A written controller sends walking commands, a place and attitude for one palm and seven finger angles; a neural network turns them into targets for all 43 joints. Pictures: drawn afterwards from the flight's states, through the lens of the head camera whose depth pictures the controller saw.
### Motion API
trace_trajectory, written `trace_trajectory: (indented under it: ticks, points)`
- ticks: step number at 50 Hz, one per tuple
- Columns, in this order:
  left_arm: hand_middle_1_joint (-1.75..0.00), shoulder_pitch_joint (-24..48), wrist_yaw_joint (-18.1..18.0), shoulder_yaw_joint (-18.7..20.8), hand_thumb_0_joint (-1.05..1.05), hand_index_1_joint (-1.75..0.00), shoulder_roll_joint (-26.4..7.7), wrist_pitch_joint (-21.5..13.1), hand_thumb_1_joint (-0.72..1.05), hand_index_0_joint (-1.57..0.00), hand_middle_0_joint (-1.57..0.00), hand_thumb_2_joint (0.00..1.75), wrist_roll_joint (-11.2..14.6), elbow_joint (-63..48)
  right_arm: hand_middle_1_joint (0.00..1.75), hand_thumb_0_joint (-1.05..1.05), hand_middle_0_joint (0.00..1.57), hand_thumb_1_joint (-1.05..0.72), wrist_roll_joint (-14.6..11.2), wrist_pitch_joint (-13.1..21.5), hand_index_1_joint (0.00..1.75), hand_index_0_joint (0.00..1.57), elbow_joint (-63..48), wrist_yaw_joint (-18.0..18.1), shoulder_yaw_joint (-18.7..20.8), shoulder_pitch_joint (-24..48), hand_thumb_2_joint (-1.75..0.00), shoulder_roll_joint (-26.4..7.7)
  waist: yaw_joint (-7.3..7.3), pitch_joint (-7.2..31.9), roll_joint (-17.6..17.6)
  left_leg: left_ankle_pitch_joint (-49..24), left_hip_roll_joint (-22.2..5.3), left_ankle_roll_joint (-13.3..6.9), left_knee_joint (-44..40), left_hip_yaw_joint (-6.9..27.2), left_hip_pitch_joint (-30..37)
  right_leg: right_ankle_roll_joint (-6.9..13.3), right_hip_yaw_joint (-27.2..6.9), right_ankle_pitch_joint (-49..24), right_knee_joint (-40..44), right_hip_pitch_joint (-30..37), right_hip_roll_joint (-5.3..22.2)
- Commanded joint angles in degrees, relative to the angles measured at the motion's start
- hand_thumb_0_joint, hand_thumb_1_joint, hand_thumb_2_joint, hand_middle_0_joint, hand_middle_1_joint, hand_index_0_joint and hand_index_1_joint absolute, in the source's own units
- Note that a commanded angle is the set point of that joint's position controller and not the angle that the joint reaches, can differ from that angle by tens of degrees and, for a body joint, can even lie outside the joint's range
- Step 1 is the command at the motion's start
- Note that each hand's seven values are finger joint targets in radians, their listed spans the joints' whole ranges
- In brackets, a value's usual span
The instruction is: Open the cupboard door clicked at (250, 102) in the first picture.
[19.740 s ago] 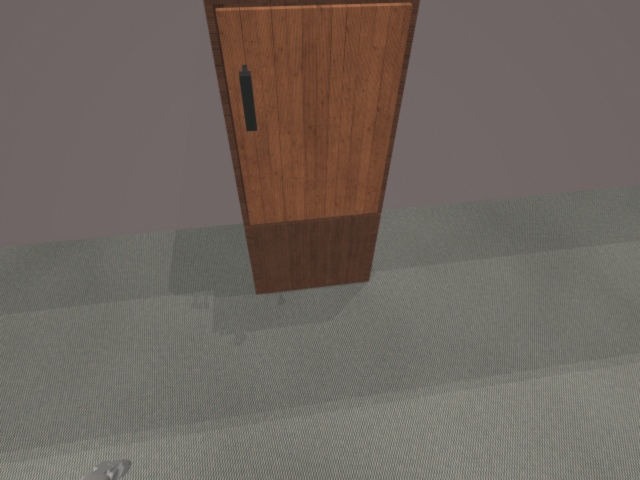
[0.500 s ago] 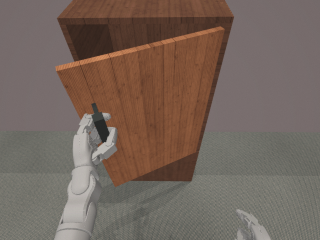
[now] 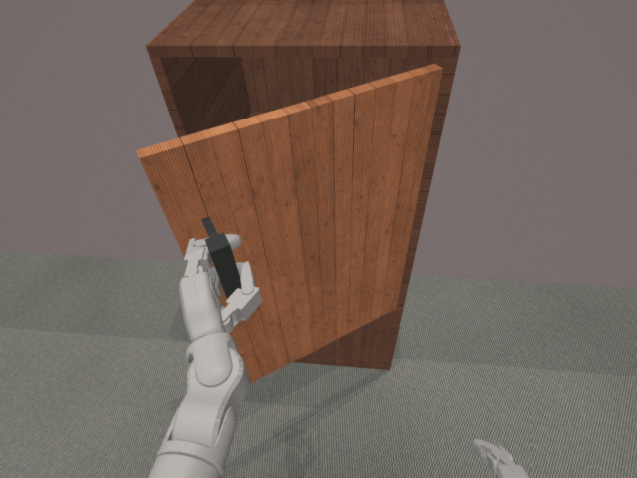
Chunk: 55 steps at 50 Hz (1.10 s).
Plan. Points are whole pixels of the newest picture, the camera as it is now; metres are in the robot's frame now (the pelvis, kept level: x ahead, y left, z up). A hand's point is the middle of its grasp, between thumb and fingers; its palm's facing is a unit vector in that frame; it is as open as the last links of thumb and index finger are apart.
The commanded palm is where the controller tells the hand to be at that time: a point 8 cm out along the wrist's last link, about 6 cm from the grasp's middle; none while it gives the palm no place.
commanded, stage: pull the door open along its arc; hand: left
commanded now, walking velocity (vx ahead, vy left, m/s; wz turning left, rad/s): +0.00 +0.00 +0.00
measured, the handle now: (223, 264) +0.37 +0.15 +0.08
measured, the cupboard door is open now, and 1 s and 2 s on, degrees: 34 35 38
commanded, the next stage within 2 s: open thumb and fingers to let go in 0.28 s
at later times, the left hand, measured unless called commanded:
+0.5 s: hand (251, 293) +0.32 +0.10 +0.09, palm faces +0.33 -0.94 +0.02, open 6.4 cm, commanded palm +0.28 +0.14 +0.08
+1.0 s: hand (253, 295) +0.32 +0.10 +0.08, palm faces +0.33 -0.94 +0.00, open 13.8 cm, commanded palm +0.28 +0.15 +0.08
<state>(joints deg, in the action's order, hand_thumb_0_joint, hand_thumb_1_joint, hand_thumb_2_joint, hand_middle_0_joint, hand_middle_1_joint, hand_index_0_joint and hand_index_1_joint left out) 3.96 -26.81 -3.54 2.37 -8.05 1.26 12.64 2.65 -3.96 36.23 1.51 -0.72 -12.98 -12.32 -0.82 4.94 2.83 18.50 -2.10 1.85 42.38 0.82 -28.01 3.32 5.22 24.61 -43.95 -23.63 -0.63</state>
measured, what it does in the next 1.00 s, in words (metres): stands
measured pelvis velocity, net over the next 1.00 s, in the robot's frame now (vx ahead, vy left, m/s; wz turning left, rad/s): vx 0.02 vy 0.03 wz -0.02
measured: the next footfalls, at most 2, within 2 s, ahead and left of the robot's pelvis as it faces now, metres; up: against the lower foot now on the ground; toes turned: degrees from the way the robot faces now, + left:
none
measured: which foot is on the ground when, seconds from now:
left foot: down 0.00-1.00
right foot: down 0.00-1.00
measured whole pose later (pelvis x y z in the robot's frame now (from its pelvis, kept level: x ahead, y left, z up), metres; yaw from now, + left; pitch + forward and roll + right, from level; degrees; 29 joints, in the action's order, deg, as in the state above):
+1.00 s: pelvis +0.02 +0.03 +0.00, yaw -1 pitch +5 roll +0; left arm -2.0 -31.5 -11.3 5.9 -3.1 -3.5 3.7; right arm 2.9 -6.0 32.9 0.2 -0.9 -11.7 -10.4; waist -0.1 5.3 1.9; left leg 21.5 -1.2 0.2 45.4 -0.7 -29.0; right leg 1.1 3.6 26.0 -44.9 -23.9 0.4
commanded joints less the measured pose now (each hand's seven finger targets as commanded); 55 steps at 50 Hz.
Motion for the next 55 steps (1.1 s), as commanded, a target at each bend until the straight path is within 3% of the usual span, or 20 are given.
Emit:
trace_trajectory:
  ticks: [1, 6, 10, 14, 19, 24, 29, 32, 39, 41, 44, 48, 50, 55]
  points:
    - [-1.35, 15.5, 1.8, -0.4, 0.00, -1.35, -1.5, -5.8, 0.90, -0.40, -0.40, 0.90, -0.8, -12.4, 0.30, 0.00, 0.20, -0.90, -0.1, 3.6, 0.30, 0.20, -9.6, 0.6, 1.8, 7.7, -0.90, -4.3, 0.39, 10.3, -7.4, -5.5, 2.9, -2.9, -2.5, -1.1, 5.7, -4.0, -7.7, -17.7, 11.9, 2.8, 3.3]
    - [-1.35, 7.1, 2.2, -1.4, 0.00, -1.35, 0.1, -6.2, 0.90, -0.40, -0.40, 0.90, -0.2, -14.5, 0.30, 0.00, 0.20, -0.90, -0.3, 4.2, 0.30, 0.20, -10.6, 0.0, 2.3, 7.2, -0.90, -4.6, 1.57, 10.8, -9.5, -7.5, 2.9, -3.0, -3.5, -1.6, 6.6, -4.0, -6.7, -21.2, 11.6, 5.1, 3.0]
    - [-1.35, -0.6, 1.9, -3.7, 0.00, -1.35, 2.3, -5.7, 0.90, -0.40, -0.40, 0.90, -0.4, -18.9, 0.30, 0.00, 0.20, -0.90, -0.5, 4.6, 0.30, 0.20, -12.2, -0.7, 2.4, 7.2, -0.90, -4.5, 2.16, 10.0, -8.4, -9.1, 2.7, -3.0, -4.1, -2.0, 7.9, -3.6, -5.4, -22.5, 11.0, 5.5, 2.3]
    - [-1.35, 10.8, -0.6, -2.5, 0.00, -1.35, -0.7, -5.5, 0.90, -0.40, -0.40, 0.90, -2.8, -19.0, 0.30, 0.00, 0.20, -0.90, 0.1, 4.2, 0.30, 0.20, -11.0, -0.2, 2.2, 7.5, -0.90, -4.7, -0.07, 6.7, -9.0, -7.8, 2.6, -3.3, -3.3, -1.6, 7.6, -3.5, -5.4, -18.2, 11.3, 1.4, 2.3]
    - [-1.35, 7.2, -1.6, -5.2, 0.00, -1.35, 2.6, -3.9, 0.90, -0.40, -0.40, 0.90, -4.3, -18.0, 0.30, 0.00, 0.20, -0.90, 0.3, 3.3, 0.30, 0.20, -11.3, -0.4, 2.2, 7.6, -0.90, -4.1, 0.34, 9.3, -6.9, -10.1, 2.4, -3.1, -2.6, -1.6, 8.8, -2.8, -3.7, -19.9, 8.9, 1.2, 1.6]
    - [-1.31, 7.2, -1.9, -8.3, 0.00, -1.31, 5.6, -2.1, 0.55, -0.38, -0.38, 0.75, -5.1, -19.1, 0.30, 0.00, 0.20, -0.90, 0.3, 2.2, 0.30, 0.20, -12.0, -0.6, 2.1, 7.3, -0.90, -3.9, 0.01, 10.7, -6.1, -12.7, 1.8, -2.9, -2.4, -1.0, 9.9, -2.2, -2.1, -21.2, 6.9, 0.7, 0.9]
    - [-1.27, 5.4, -2.7, -9.2, 0.00, -1.27, 6.3, -0.8, 0.20, -0.35, -0.35, 0.60, -5.7, -22.2, 0.30, 0.00, 0.20, -0.90, 0.2, 1.4, 0.30, 0.20, -13.0, -0.9, 2.3, 7.1, -0.90, -3.6, 0.46, 12.8, -6.0, -16.4, 1.3, -2.6, -1.8, -0.6, 10.7, -1.8, -1.6, -24.2, 5.4, 1.6, 0.5]
    - [-1.25, 6.4, -3.3, -11.2, 0.00, -1.25, 7.8, -0.1, -0.01, -0.33, -0.33, 0.51, -6.7, -22.4, 0.30, 0.00, 0.20, -0.90, 0.1, 1.2, 0.30, 0.20, -13.2, -1.2, 2.1, 7.3, -0.90, -3.6, -0.10, 11.1, -6.3, -15.5, 1.2, -2.5, -1.7, 0.0, 9.7, -1.7, -1.2, -22.3, 5.1, 0.3, 0.4]
    - [-1.20, 7.1, -4.3, -10.1, 0.00, -1.20, 6.6, 1.0, -0.50, -0.30, -0.30, 0.30, -6.6, -22.7, 0.30, 0.00, 0.20, -0.90, 0.2, 0.8, 0.30, 0.20, -13.2, -1.0, 1.9, 7.8, -0.90, -3.4, 0.42, 12.2, -5.2, -14.4, 1.3, -2.5, -1.5, 0.0, 9.4, -1.5, -1.4, -20.8, 5.1, 0.6, 0.2]
    - [-1.20, 6.0, -4.1, -10.1, 0.00, -1.20, 6.6, 1.1, -0.50, -0.30, -0.30, 0.30, -6.5, -23.3, 0.30, 0.00, 0.20, -0.90, 0.1, 0.7, 0.30, 0.20, -13.3, -0.9, 1.9, 7.8, -0.90, -3.3, 0.60, 12.7, -5.3, -14.5, 1.4, -2.4, -1.3, -0.3, 9.3, -1.5, -1.5, -21.2, 5.3, 1.1, 0.2]
    - [-1.05, 7.4, -4.4, -10.4, 0.00, -1.05, 7.1, 1.2, -0.50, -0.27, -0.27, 0.30, -6.5, -22.2, 0.30, 0.00, 0.20, -0.90, 0.2, 0.8, 0.30, 0.20, -13.1, -0.9, 1.7, 7.8, -0.90, -3.3, 0.45, 11.3, -6.1, -13.2, 1.3, -2.4, -1.8, 0.1, 8.6, -1.5, -1.3, -19.4, 5.3, 0.4, 0.2]
    - [-0.85, 6.4, -4.4, -8.2, 0.00, -0.85, 5.1, 0.9, -0.50, -0.24, -0.24, 0.30, -6.1, -21.4, 0.30, 0.00, 0.20, -0.90, 0.2, 0.7, 0.30, 0.20, -13.0, -0.5, 1.8, 7.9, -0.90, -3.5, 0.87, 11.1, -7.8, -12.0, 1.6, -2.5, -1.9, -0.2, 7.9, -1.7, -1.9, -18.7, 6.4, 1.3, 0.3]
    - [-0.75, 7.0, -4.5, -8.6, 0.00, -0.75, 5.6, 0.6, -0.50, -0.22, -0.22, 0.30, -6.2, -22.4, 0.30, 0.00, 0.20, -0.90, 0.3, 0.9, 0.30, 0.20, -13.0, -0.6, 1.8, 8.1, -0.90, -3.4, 0.88, 11.5, -5.6, -12.1, 1.6, -2.5, -1.8, -0.5, 8.4, -1.6, -2.0, -18.6, 6.2, 0.9, 0.3]
    - [-0.50, 6.7, -4.5, -9.0, 0.00, -0.50, 5.8, -0.3, -0.50, -0.18, -0.18, 0.30, -6.0, -22.7, 0.30, 0.00, 0.20, -0.90, 0.3, 1.3, 0.30, 0.20, -12.9, -0.7, 1.9, 8.0, -0.90, -3.3, 0.66, 11.2, -5.4, -11.2, 1.7, -2.6, -1.6, -0.5, 8.3, -1.7, -2.3, -18.0, 6.6, 0.7, 0.4]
